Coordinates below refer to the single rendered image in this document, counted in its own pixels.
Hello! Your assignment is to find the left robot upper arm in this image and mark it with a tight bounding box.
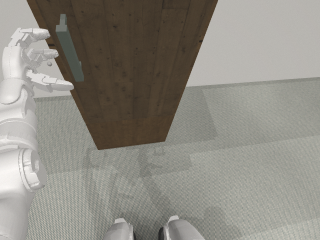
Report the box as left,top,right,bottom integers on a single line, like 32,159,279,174
0,148,47,240

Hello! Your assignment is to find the handle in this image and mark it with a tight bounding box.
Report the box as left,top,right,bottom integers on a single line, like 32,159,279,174
55,14,84,82

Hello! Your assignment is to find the right robot shin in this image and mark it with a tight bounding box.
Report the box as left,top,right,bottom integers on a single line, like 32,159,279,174
164,215,179,240

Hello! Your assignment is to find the left robot thigh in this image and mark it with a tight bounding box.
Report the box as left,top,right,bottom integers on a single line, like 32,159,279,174
102,222,134,240

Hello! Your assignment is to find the cupboard door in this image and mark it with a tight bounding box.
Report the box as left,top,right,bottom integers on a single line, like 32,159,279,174
35,0,214,124

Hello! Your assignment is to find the left robot forearm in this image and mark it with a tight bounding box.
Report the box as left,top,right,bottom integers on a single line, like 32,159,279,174
0,78,38,153

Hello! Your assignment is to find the robot left hand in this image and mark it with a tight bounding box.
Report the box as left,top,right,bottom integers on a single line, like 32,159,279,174
1,27,74,93

